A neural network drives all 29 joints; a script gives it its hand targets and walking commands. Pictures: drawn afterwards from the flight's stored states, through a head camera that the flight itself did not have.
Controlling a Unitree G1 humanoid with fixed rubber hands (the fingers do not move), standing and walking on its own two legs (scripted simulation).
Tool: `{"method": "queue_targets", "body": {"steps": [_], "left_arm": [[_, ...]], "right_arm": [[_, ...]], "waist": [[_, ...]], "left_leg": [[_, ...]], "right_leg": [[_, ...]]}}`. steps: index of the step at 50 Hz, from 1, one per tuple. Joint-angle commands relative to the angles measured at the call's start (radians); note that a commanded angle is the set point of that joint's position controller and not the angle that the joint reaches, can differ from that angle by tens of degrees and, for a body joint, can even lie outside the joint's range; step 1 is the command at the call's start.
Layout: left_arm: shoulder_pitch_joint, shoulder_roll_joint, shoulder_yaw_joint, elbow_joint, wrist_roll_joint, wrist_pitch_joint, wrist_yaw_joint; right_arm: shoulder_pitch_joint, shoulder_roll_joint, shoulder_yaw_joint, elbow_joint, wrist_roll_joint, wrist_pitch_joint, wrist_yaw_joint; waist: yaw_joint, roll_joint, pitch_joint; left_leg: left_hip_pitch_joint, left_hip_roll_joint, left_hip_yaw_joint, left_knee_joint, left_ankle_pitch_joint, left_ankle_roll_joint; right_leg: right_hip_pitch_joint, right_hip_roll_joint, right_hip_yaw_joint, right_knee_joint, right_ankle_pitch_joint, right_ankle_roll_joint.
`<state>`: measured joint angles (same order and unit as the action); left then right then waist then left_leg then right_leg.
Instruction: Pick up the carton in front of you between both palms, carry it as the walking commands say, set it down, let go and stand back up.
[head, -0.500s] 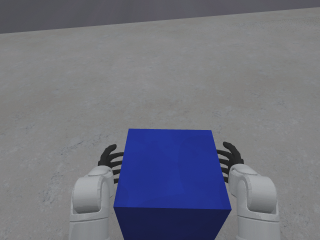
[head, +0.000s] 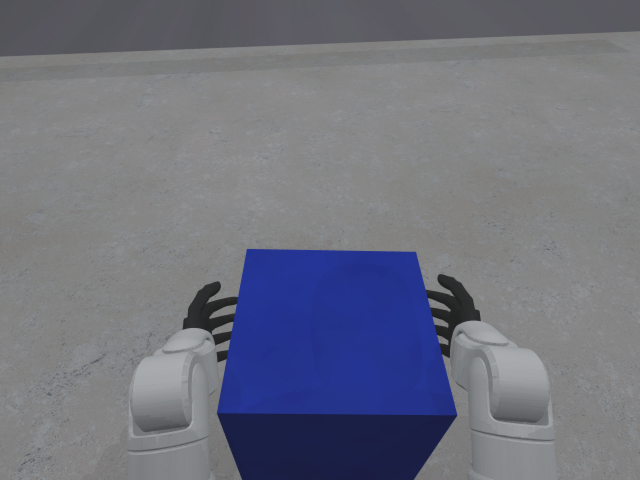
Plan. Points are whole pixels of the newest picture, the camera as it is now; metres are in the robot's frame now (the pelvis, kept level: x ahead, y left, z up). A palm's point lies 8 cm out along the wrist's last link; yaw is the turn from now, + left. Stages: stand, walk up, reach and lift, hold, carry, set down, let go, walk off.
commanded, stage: carry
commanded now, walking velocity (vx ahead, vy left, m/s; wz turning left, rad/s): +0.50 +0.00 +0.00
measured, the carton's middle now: (328, 374) +0.26 +0.00 +0.00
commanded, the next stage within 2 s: none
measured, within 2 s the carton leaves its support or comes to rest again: neither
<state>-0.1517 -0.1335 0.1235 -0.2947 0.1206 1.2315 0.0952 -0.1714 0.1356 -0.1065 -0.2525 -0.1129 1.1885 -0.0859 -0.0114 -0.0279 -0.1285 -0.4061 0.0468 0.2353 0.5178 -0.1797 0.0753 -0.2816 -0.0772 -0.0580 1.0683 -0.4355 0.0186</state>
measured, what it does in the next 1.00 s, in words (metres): walks ahead: right foot, then left foot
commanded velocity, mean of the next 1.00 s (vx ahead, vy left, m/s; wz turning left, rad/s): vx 0.50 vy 0.00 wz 0.00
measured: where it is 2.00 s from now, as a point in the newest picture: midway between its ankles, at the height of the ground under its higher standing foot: (314, 251)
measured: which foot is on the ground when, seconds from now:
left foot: down 0.00-0.38, up 0.40-0.88, down 0.90-1.00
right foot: up 0.00-0.36, down 0.38-0.92, up 0.94-1.00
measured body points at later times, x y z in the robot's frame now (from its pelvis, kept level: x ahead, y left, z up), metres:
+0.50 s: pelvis +0.32 -0.04 +0.00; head +0.32 -0.06 +0.45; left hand +0.58 +0.13 +0.07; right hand +0.61 -0.17 +0.06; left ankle +0.17 +0.07 -0.64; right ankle +0.40 -0.11 -0.73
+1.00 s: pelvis +0.65 +0.02 +0.00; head +0.64 +0.03 +0.45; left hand +0.92 +0.18 +0.06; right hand +0.93 -0.13 +0.07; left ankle +0.71 +0.10 -0.73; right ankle +0.48 -0.10 -0.64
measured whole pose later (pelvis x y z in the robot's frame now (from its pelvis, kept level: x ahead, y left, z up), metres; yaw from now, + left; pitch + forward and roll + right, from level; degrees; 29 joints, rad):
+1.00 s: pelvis +0.65 +0.02 +0.00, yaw +0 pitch +4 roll +0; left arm -0.14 -0.13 0.12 -0.31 0.12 1.22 0.10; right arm -0.16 0.13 -0.10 -0.27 -0.11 1.18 -0.08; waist -0.01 -0.03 -0.09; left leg -0.40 0.04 0.24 0.50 -0.17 0.08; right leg -0.28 -0.07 -0.06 1.08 -0.43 0.01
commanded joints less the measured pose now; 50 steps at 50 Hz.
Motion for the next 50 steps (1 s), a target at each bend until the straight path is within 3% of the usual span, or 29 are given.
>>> {"method": "queue_targets", "body": {"steps": [1, 3, 6, 9, 13, 17, 18, 19, 20, 21, 22, 23, 24, 25, 27, 29, 31, 33, 37, 41, 43, 44, 45, 46, 47, 48, 50], "left_arm": [[-0.553, -0.941, -0.753, -0.114, -0.429, -0.039, -0.261], [-0.534, -0.975, -0.762, -0.111, -0.428, -0.056, -0.255], [-0.495, -0.980, -0.768, -0.130, -0.413, -0.071, -0.239], [-0.482, -0.947, -0.766, -0.167, -0.411, -0.066, -0.230], [-0.466, -0.892, -0.756, -0.172, -0.411, -0.040, -0.233], [-0.454, -0.859, -0.731, -0.139, -0.413, -0.019, -0.249], [-0.444, -0.861, -0.722, -0.118, -0.414, -0.019, -0.252], [-0.437, -0.856, -0.710, -0.095, -0.408, -0.019, -0.257], [-0.431, -0.844, -0.704, -0.080, -0.405, -0.019, -0.261], [-0.427, -0.853, -0.693, -0.038, -0.397, -0.028, -0.264], [-0.426, -0.897, -0.707, -0.051, -0.415, -0.036, -0.267], [-0.451, -0.927, -0.711, -0.056, -0.416, -0.045, -0.269], [-0.481, -0.962, -0.721, -0.074, -0.423, -0.054, -0.271], [-0.507, -0.987, -0.730, -0.093, -0.434, -0.063, -0.272], [-0.524, -1.000, -0.742, -0.120, -0.444, -0.072, -0.273], [-0.487, -0.993, -0.747, -0.123, -0.441, -0.082, -0.278], [-0.468, -0.981, -0.756, -0.143, -0.445, -0.084, -0.280], [-0.458, -0.953, -0.754, -0.170, -0.448, -0.083, -0.277], [-0.416, -0.885, -0.729, -0.177, -0.427, -0.061, -0.265], [-0.405, -0.846, -0.711, -0.147, -0.407, -0.038, -0.258], [-0.420, -0.840, -0.711, -0.134, -0.406, -0.031, -0.256], [-0.418, -0.832, -0.716, -0.123, -0.408, -0.027, -0.256], [-0.437, -0.825, -0.714, -0.132, -0.408, -0.023, -0.258], [-0.476, -0.842, -0.730, -0.132, -0.416, -0.014, -0.257], [-0.493, -0.853, -0.744, -0.149, -0.422, -0.009, -0.259], [-0.505, -0.871, -0.747, -0.133, -0.422, -0.016, -0.261], [-0.503, -0.924, -0.750, -0.122, -0.423, -0.040, -0.265]], "right_arm": [[-0.435, 0.970, 0.703, -0.092, 0.423, 0.003, 0.275], [-0.442, 0.982, 0.712, -0.113, 0.431, -0.009, 0.278], [-0.413, 0.964, 0.711, -0.136, 0.441, -0.016, 0.285], [-0.389, 0.922, 0.717, -0.160, 0.438, -0.013, 0.281], [-0.362, 0.870, 0.703, -0.157, 0.418, 0.007, 0.270], [-0.372, 0.852, 0.699, -0.139, 0.403, 0.021, 0.263], [-0.379, 0.841, 0.700, -0.134, 0.400, 0.024, 0.264], [-0.375, 0.837, 0.700, -0.119, 0.396, 0.027, 0.264], [-0.393, 0.839, 0.704, -0.119, 0.397, 0.032, 0.265], [-0.404, 0.852, 0.718, -0.129, 0.394, 0.036, 0.266], [-0.423, 0.877, 0.730, -0.126, 0.402, 0.029, 0.268], [-0.439, 0.907, 0.731, -0.118, 0.404, 0.020, 0.271], [-0.457, 0.941, 0.736, -0.122, 0.414, 0.009, 0.271], [-0.460, 0.962, 0.742, -0.128, 0.422, -0.001, 0.273], [-0.433, 0.998, 0.752, -0.113, 0.418, -0.015, 0.267], [-0.401, 1.004, 0.757, -0.116, 0.406, -0.029, 0.261], [-0.382, 0.992, 0.760, -0.135, 0.401, -0.040, 0.253], [-0.376, 0.969, 0.764, -0.165, 0.403, -0.039, 0.248], [-0.354, 0.898, 0.755, -0.185, 0.406, -0.014, 0.243], [-0.367, 0.858, 0.738, -0.176, 0.407, 0.015, 0.252], [-0.373, 0.854, 0.725, -0.154, 0.410, 0.025, 0.258], [-0.364, 0.849, 0.715, -0.136, 0.404, 0.027, 0.259], [-0.347, 0.845, 0.706, -0.117, 0.398, 0.026, 0.263], [-0.356, 0.837, 0.688, -0.078, 0.393, 0.026, 0.266], [-0.358, 0.862, 0.699, -0.076, 0.401, 0.019, 0.266], [-0.370, 0.895, 0.697, -0.094, 0.410, 0.014, 0.269], [-0.395, 0.955, 0.707, -0.110, 0.416, -0.004, 0.273]], "waist": [[-0.002, 0.080, -0.262], [-0.003, 0.116, -0.258], [-0.002, 0.166, -0.224], [-0.003, 0.164, -0.184], [-0.010, 0.167, -0.111], [0.001, 0.190, -0.113], [0.021, 0.171, -0.147], [0.032, 0.115, -0.209], [0.042, -0.057, -0.262], [0.041, -0.291, -0.301], [0.034, -0.254, -0.304], [0.030, -0.191, -0.294], [0.025, -0.071, -0.277], [0.021, -0.022, -0.248], [0.019, -0.042, -0.255], [0.021, -0.065, -0.240], [0.021, -0.070, -0.218], [0.019, -0.087, -0.192], [0.027, -0.092, -0.153], [0.033, -0.123, -0.081], [0.026, -0.131, -0.098], [0.011, -0.108, -0.157], [-0.010, -0.054, -0.231], [-0.018, 0.185, -0.319], [-0.009, 0.363, -0.316], [-0.012, 0.274, -0.305], [-0.004, 0.109, -0.270]], "left_leg": [[0.503, 0.303, -0.439, -0.273, 0.201, 0.075], [0.451, 0.268, -0.319, -0.301, 0.185, 0.054], [0.456, 0.238, -0.234, -0.338, 0.166, 0.057], [0.486, 0.209, -0.174, -0.332, 0.270, 0.060], [0.500, 0.204, -0.135, -0.304, 0.407, 0.055], [0.466, 0.189, -0.073, -0.185, 0.500, 0.005], [0.433, 0.149, -0.013, -0.046, 0.552, -0.020], [0.304, 0.122, -0.007, 0.135, 0.470, -0.052], [0.091, 0.066, -0.014, 0.399, 0.238, -0.087], [-0.181, -0.071, -0.080, 0.614, -0.241, -0.110], [-0.244, -0.019, -0.214, 0.740, -0.291, -0.076], [-0.254, 0.022, -0.232, 0.756, -0.270, -0.053], [-0.247, 0.060, -0.247, 0.726, -0.210, -0.040], [-0.208, 0.096, -0.252, 0.651, -0.145, -0.043], [-0.165, 0.086, -0.215, 0.567, -0.082, -0.057], [-0.184, 0.082, -0.185, 0.451, -0.049, -0.078], [-0.231, 0.078, -0.156, 0.349, -0.003, -0.096], [-0.248, 0.072, -0.132, 0.233, 0.051, -0.103], [-0.243, 0.040, -0.089, 0.094, 0.118, -0.090], [-0.182, 0.020, -0.040, -0.020, 0.142, -0.058], [-0.017, -0.018, 0.011, -0.073, 0.113, -0.042], [0.167, -0.063, 0.057, -0.104, 0.095, -0.041], [0.396, -0.005, -0.027, -0.085, 0.054, -0.034], [0.639, 0.269, -0.477, -0.163, -0.054, 0.081], [0.744, 0.392, -0.761, -0.286, 0.068, 0.162], [0.701, 0.386, -0.666, -0.263, 0.147, 0.164], [0.565, 0.322, -0.476, -0.252, 0.256, 0.097]], "right_leg": [[-0.389, -0.058, 0.063, 0.096, 0.105, -0.023], [-0.337, -0.049, 0.022, -0.009, 0.160, -0.014], [-0.368, -0.042, -0.020, -0.158, 0.231, 0.008], [-0.377, -0.027, -0.065, -0.342, 0.304, 0.010], [-0.337, -0.011, -0.106, -0.501, 0.398, -0.019], [-0.081, 0.028, -0.168, -0.600, 0.405, -0.051], [0.061, 0.088, -0.234, -0.642, 0.360, -0.047], [0.273, 0.068, -0.197, -0.615, 0.283, -0.044], [0.431, -0.160, 0.151, -0.687, 0.184, -0.103], [0.600, -0.346, 0.544, -0.832, 0.159, -0.222], [0.566, -0.361, 0.530, -0.839, 0.232, -0.238], [0.499, -0.321, 0.441, -0.830, 0.311, -0.217], [0.430, -0.303, 0.355, -0.831, 0.317, -0.193], [0.329, -0.281, 0.282, -0.861, 0.294, -0.163], [0.280, -0.246, 0.171, -0.905, 0.228, -0.139], [0.283, -0.232, 0.111, -0.927, 0.220, -0.150], [0.318, -0.225, 0.077, -0.944, 0.274, -0.167], [0.350, -0.195, 0.023, -0.932, 0.363, -0.159], [0.412, -0.175, -0.027, -0.890, 0.546, -0.148], [0.438, -0.171, -0.067, -0.851, 0.671, -0.110], [0.405, -0.155, -0.113, -0.727, 0.809, -0.084], [0.352, -0.123, -0.162, -0.578, 0.868, -0.058], [0.205, -0.091, -0.165, -0.402, 0.741, -0.025], [-0.100, 0.004, -0.154, -0.084, 0.455, 0.023], [-0.344, 0.111, -0.059, 0.119, -0.015, 0.028], [-0.395, 0.042, 0.044, 0.236, -0.041, -0.003], [-0.393, -0.040, 0.061, 0.157, 0.062, -0.029]]}}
